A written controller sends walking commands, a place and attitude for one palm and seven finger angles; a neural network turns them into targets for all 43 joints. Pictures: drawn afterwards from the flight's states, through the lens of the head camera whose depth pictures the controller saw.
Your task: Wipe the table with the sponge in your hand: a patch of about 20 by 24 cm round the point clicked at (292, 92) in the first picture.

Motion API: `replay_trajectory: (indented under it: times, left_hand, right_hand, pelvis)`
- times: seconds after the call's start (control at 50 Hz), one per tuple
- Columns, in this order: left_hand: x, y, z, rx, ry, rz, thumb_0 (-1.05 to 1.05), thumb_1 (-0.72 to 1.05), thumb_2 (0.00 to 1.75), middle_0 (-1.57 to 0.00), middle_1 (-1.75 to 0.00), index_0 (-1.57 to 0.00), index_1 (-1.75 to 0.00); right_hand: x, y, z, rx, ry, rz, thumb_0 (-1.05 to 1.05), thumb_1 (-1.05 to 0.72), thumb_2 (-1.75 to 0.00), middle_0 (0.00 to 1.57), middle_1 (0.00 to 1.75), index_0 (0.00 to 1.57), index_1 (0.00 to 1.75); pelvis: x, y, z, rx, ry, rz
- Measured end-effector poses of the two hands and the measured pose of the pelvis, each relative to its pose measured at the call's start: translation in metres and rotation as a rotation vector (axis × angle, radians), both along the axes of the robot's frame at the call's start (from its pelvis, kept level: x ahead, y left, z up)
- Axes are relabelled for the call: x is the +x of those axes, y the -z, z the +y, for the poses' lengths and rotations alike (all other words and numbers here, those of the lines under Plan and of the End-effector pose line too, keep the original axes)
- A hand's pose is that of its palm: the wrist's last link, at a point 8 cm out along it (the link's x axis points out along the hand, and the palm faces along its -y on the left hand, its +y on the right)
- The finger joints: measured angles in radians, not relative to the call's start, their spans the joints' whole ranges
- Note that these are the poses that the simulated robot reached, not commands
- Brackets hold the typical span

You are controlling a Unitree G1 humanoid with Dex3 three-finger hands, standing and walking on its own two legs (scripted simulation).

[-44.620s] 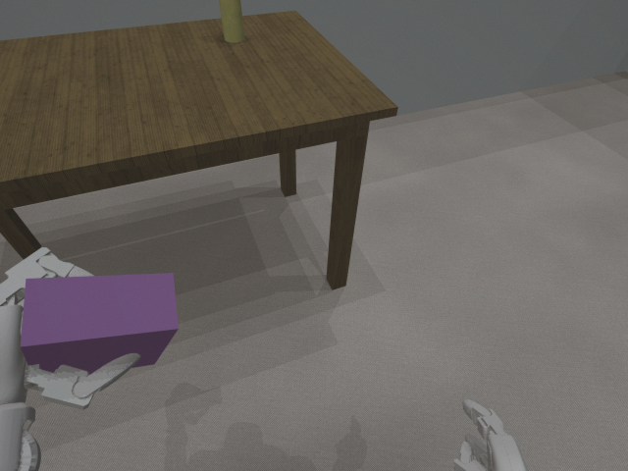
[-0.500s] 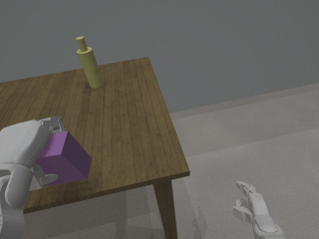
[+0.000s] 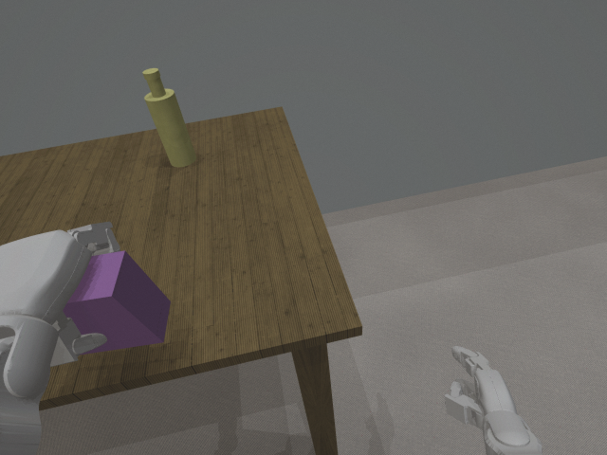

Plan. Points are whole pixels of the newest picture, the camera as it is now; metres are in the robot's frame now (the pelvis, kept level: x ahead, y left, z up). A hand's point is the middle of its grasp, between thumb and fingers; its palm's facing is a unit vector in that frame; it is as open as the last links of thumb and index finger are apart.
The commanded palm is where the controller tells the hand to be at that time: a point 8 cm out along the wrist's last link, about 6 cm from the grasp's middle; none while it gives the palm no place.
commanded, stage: step back with the hand held close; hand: left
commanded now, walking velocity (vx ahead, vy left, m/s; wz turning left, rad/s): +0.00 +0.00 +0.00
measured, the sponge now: (94, 315) +0.19 +0.28 +0.14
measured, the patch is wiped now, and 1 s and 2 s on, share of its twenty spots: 1.00 1.00 1.00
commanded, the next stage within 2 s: stop stepping back and stand still in 1.46 s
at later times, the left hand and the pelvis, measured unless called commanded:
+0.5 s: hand (82, 275) +0.20 +0.27 +0.21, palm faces +0.36 -0.81 -0.47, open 9.7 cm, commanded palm +0.14 +0.31 +0.24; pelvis -0.02 +0.03 -0.01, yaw -1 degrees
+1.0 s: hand out of the picture +0.12 +0.29 +0.22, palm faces +0.49 -0.79 -0.37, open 9.7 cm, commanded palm +0.07 +0.32 +0.24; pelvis -0.08 +0.04 -0.02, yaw +0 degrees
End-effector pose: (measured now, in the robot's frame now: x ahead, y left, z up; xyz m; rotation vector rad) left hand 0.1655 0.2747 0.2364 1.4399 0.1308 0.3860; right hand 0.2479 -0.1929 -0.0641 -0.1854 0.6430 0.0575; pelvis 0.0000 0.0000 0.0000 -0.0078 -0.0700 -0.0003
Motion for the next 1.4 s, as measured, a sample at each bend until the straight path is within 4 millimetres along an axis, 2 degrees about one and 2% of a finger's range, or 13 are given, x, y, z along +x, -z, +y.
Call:
replay_trajectory:
  times: [0.06, 0.12, 0.18, 0.26, 0.38, 0.48, 0.56, 0.7, 0.94, 1.02, 1.14, 1.24, 1.4]
  left_hand:
    - [0.001, 0.002, 0.001, 0.003, -0.008, 0.0, -0.01, -0.51, 1.08, -0.75, -1.38, -0.8, -1.38]
    - [0.009, 0.01, 0.007, -0.463, 0.136, -0.147, -0.01, -0.51, 1.08, -0.75, -1.38, -0.8, -1.38]
    - [0.017, 0.019, 0.005, -0.711, 0.263, -0.307, -0.01, -0.51, 1.08, -0.75, -1.38, -0.8, -1.38]
    - [0.021, 0.02, 0.0, -0.837, 0.388, -0.446, -0.01, -0.51, 1.08, -0.75, -1.38, -0.8, -1.38]
    - [0.017, 0.011, 0.014, -0.786, 0.469, -0.506, -0.01, -0.51, 1.08, -0.75, -1.38, -0.8, -1.38]
    - [0.003, 0.011, 0.03, -0.747, 0.457, -0.509, -0.01, -0.51, 1.08, -0.75, -1.38, -0.8, -1.38]
    - [-0.014, 0.011, 0.033, -0.74, 0.442, -0.525, -0.01, -0.51, 1.08, -0.75, -1.38, -0.8, -1.38]
    - [-0.045, 0.011, 0.033, -0.765, 0.442, -0.605, -0.01, -0.51, 1.08, -0.75, -1.38, -0.8, -1.38]
    - [-0.078, 0.009, 0.055, -0.737, 0.431, -0.684, -0.01, -0.51, 1.08, -0.76, -1.38, -0.81, -1.38]
    - [-0.088, 0.007, 0.052, -0.737, 0.437, -0.694, -0.01, -0.51, 1.08, -0.75, -1.38, -0.8, -1.38]
    - [-0.092, 0.014, 0.04, -0.814, 0.54, -0.661, -0.01, -0.51, 1.08, -0.75, -1.38, -0.8, -1.38]
    - [-0.103, 0.012, 0.049, -0.766, 0.567, -0.61, -0.01, -0.51, 1.08, -0.76, -1.38, -0.81, -1.38]
    - [-0.155, 0.004, 0.05, -0.768, 0.542, -0.627, -0.01, -0.51, 1.08, -0.75, -1.38, -0.8, -1.38]
  right_hand:
    - [0.001, 0.0, 0.0, -0.001, 0.0, 0.0, 0.02, -0.9, -0.9, 0.2, 0.3, 0.2, 0.3]
    - [-0.005, -0.004, -0.001, 0.0, 0.007, -0.032, 0.02, -0.9, -0.9, 0.2, 0.3, 0.2, 0.3]
    - [-0.024, -0.004, -0.007, -0.029, 0.044, -0.014, 0.01, -0.9, -0.9, 0.2, 0.3, 0.2, 0.3]
    - [-0.06, 0.005, -0.022, -0.094, 0.128, 0.073, 0.01, -0.9, -0.9, 0.21, 0.3, 0.2, 0.3]
    - [-0.117, 0.022, -0.039, -0.143, 0.251, 0.21, 0.01, -0.9, -0.9, 0.2, 0.3, 0.2, 0.3]
    - [-0.148, 0.029, -0.033, -0.144, 0.281, 0.241, 0.02, -0.9, -0.9, 0.2, 0.3, 0.2, 0.3]
    - [-0.155, 0.031, -0.021, -0.124, 0.255, 0.205, 0.02, -0.9, -0.9, 0.2, 0.3, 0.2, 0.3]
    - [-0.148, 0.031, -0.003, -0.093, 0.191, 0.133, 0.02, -0.9, -0.9, 0.21, 0.3, 0.2, 0.3]
    - [-0.149, 0.012, 0.012, -0.11, 0.151, 0.024, 0.01, -0.9, -0.9, 0.21, 0.3, 0.2, 0.3]
    - [-0.155, 0.016, 0.014, -0.099, 0.125, 0.03, 0.01, -0.9, -0.9, 0.21, 0.3, 0.2, 0.3]
    - [-0.179, 0.016, 0.013, -0.113, 0.181, 0.068, 0.01, -0.9, -0.9, 0.21, 0.3, 0.21, 0.3]
    - [-0.206, 0.01, 0.016, -0.12, 0.213, 0.045, 0.02, -0.9, -0.9, 0.21, 0.3, 0.2, 0.3]
    - [-0.265, 0.016, 0.02, -0.087, 0.211, 0.055, 0.01, -0.9, -0.9, 0.21, 0.3, 0.2, 0.3]
  pelvis:
    - [0.001, 0.0, 0.0, 0.0, -0.001, 0.003]
    - [0.0, 0.002, 0.001, -0.017, -0.009, 0.031]
    - [0.003, 0.004, 0.001, -0.023, -0.008, 0.06]
    - [0.004, 0.006, 0.007, -0.021, -0.002, 0.08]
    - [-0.004, 0.01, 0.02, -0.034, 0.003, 0.109]
    - [-0.017, 0.011, 0.029, -0.031, 0.012, 0.117]
    - [-0.029, 0.012, 0.032, -0.027, 0.015, 0.111]
    - [-0.048, 0.015, 0.033, -0.043, -0.001, 0.103]
    - [-0.077, 0.018, 0.042, -0.061, -0.023, 0.09]
    - [-0.087, 0.019, 0.04, -0.059, 0.0, 0.112]
    - [-0.103, 0.018, 0.049, -0.058, 0.009, 0.096]
    - [-0.128, 0.017, 0.055, -0.048, 0.034, 0.09]
    - [-0.17, 0.014, 0.057, -0.057, 0.074, 0.095]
